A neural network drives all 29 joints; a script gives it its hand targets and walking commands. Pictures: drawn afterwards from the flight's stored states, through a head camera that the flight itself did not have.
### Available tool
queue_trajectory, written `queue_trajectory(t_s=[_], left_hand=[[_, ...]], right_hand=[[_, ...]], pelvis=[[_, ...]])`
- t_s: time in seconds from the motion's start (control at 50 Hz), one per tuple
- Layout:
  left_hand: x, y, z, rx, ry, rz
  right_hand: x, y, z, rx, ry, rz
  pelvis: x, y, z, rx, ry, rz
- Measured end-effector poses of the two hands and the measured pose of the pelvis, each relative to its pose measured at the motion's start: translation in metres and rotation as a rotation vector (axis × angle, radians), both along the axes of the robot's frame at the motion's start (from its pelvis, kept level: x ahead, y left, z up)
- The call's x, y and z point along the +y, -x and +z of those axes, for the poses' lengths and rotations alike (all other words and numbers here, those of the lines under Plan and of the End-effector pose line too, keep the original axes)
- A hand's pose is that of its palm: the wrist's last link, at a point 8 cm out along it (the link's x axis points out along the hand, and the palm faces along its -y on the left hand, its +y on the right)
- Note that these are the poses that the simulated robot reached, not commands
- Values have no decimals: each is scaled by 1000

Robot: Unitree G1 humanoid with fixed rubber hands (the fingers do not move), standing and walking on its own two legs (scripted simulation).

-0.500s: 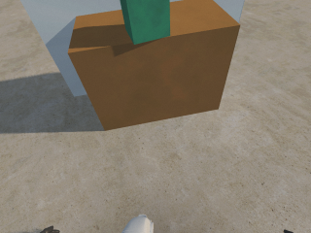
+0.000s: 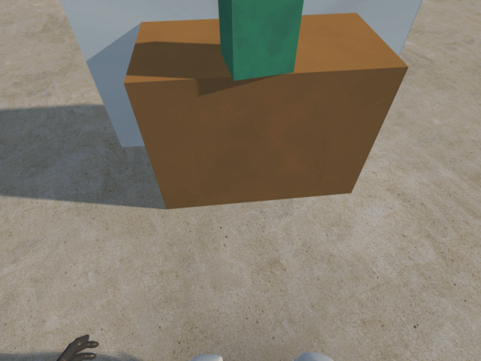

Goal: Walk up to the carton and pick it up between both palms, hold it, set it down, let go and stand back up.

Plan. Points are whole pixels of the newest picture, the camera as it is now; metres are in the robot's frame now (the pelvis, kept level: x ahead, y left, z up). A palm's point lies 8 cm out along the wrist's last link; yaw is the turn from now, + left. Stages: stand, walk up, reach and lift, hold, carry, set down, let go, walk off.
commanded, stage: walk up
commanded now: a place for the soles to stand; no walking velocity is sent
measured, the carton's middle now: (257, 25) +1.05 +0.01 +0.09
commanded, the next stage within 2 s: none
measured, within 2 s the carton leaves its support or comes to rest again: neither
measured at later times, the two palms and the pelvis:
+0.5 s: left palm (66, 342) +0.16 +0.34 -0.09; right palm (433, 334) +0.19 -0.31 -0.09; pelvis +0.11 +0.01 -0.01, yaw +4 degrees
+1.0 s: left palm (114, 274) +0.28 +0.28 -0.06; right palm (435, 274) +0.31 -0.36 -0.11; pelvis +0.22 -0.05 +0.00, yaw +4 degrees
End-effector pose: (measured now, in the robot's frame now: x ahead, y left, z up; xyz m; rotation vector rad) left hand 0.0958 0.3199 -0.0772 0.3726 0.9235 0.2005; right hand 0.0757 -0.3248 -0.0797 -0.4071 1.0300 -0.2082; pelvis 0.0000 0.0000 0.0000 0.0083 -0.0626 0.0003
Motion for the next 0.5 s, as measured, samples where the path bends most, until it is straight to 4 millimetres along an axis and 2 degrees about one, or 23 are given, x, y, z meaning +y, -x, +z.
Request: queue_trajectory(t_s=[0.06, 0.12, 0.18, 0.24, 0.34, 0.42, 0.5], left_hand=[[-11, -6, 2, 15, -20, 0], [-18, -4, 4, 38, -34, 10], [-20, -2, 12, 76, -48, 22], [-18, -9, 18, 90, -57, 31], [-9, -28, 14, 94, -51, 40], [3, -42, 0, 105, -23, 54], [17, -67, -15, 72, 8, 69]], right_hand=[[-11, -9, -10, 10, -20, 0], [-17, -23, -16, 16, -37, 5], [-19, -36, -15, 24, -50, 9], [-17, -51, -15, 28, -59, 14], [-8, -75, -15, 33, -55, 25], [5, -97, -12, 54, -32, 44], [19, -119, -11, 45, 0, 59]], pelvis=[[-13, -10, -3, 11, -11, -1], [-22, -22, -3, 14, -17, 5], [-26, -35, 2, 23, -23, 8], [-26, -49, 6, 26, -22, 13], [-18, -70, 5, 30, -5, 22], [-4, -88, 0, 56, 22, 40], [13, -107, -7, 37, 3, 63]])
